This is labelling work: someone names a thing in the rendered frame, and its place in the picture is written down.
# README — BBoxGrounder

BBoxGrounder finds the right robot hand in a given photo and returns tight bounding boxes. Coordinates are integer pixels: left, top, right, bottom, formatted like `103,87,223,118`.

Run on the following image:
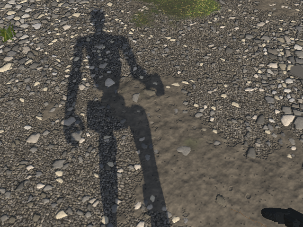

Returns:
261,207,303,227

